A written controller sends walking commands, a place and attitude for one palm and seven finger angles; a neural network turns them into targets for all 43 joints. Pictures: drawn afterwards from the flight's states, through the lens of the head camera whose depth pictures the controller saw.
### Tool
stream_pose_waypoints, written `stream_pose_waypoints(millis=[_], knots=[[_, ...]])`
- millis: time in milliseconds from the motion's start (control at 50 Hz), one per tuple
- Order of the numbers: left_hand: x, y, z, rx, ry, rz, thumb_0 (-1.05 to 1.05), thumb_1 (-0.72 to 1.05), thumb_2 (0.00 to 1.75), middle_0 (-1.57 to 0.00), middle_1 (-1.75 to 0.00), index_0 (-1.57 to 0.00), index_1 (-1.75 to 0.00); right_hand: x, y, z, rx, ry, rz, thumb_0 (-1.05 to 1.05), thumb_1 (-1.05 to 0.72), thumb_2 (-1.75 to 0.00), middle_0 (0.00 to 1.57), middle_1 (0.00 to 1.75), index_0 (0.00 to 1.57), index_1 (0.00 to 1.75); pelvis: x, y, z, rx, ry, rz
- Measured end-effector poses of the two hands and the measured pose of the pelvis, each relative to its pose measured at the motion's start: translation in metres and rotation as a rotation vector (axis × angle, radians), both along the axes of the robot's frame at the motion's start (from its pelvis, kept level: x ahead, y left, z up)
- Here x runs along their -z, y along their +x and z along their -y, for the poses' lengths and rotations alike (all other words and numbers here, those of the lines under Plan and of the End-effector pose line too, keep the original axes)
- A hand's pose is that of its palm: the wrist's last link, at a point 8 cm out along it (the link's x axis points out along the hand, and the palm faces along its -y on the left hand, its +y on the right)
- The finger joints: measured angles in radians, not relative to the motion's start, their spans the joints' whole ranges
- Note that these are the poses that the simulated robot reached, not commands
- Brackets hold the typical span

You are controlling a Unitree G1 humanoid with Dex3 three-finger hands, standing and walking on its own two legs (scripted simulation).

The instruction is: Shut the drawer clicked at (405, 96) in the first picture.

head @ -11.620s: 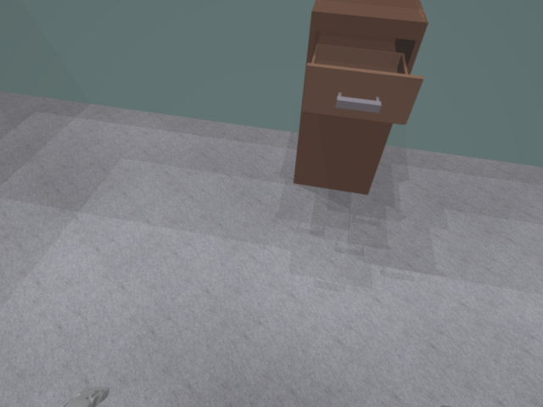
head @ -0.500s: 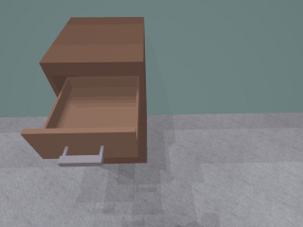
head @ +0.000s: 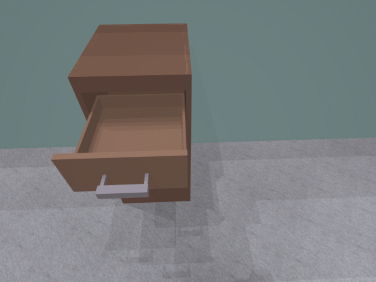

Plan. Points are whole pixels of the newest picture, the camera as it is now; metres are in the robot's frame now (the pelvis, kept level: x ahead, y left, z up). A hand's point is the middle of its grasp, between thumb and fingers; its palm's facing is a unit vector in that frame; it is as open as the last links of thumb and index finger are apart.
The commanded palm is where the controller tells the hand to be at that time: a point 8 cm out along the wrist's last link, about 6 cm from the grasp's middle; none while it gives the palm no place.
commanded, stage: look again from close up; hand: left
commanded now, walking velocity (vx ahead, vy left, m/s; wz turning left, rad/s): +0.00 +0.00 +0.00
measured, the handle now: (124, 184) +0.38 +0.20 -0.06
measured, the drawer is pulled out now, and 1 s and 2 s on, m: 0.29 0.29 0.29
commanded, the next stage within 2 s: shuffle to correct the standing spot in 0.02 s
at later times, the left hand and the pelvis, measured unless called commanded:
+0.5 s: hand out of the picture +0.02 +0.13 -0.19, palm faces +0.12 -0.98 -0.16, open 7.3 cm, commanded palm none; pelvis +0.06 -0.02 -0.01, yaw +5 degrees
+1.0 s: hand out of the picture +0.10 +0.13 -0.17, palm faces +0.11 -0.96 -0.25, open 7.3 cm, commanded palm none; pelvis +0.09 -0.06 +0.00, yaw +6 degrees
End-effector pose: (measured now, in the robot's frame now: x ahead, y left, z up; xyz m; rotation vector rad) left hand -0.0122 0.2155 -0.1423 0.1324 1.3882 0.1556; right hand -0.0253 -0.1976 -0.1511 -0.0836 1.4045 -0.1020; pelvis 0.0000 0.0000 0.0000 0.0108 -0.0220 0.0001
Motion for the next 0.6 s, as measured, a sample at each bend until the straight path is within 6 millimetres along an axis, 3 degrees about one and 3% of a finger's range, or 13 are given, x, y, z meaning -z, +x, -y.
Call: stream_pose_waypoints(millis=[180, 340, 460, 600], knots=[[0.002, -0.014, 0.01, -0.016, -0.023, -0.069, 0.0, 0.91, 0.9, -0.2, -0.3, -0.2, -0.3, 0.0, -0.001, 0.001, 0.001, -0.005, -0.043, 0.01, -0.91, -0.9, 0.2, 0.3, 0.2, 0.29, 0.0, 0.007, -0.001, 0.001, 0.002, -0.007], [0.008, -0.001, 0.023, -0.031, -0.036, -0.078, 0.0, 0.91, 0.9, -0.2, -0.3, -0.2, -0.3, 0.004, 0.017, 0.016, -0.003, -0.017, -0.061, 0.0, -0.91, -0.9, 0.2, 0.3, 0.2, 0.29, 0.005, 0.031, 0.009, -0.018, 0.009, -0.016], [0.012, 0.017, 0.033, -0.078, -0.031, -0.051, 0.0, 0.91, 0.9, -0.2, -0.3, -0.2, -0.3, 0.008, 0.05, 0.029, -0.042, -0.026, -0.056, 0.01, -0.91, -0.9, 0.2, 0.3, 0.2, 0.29, 0.011, 0.053, 0.02, -0.061, -0.004, -0.031], [0.026, 0.021, 0.038, -0.136, -0.058, -0.099, 0.0, 0.91, 0.9, -0.2, -0.3, -0.2, -0.3, 0.003, 0.115, 0.036, -0.109, -0.084, 0.022, 0.01, -0.92, -0.9, 0.2, 0.3, 0.2, 0.29, 0.016, 0.077, 0.019, -0.089, -0.003, -0.01]])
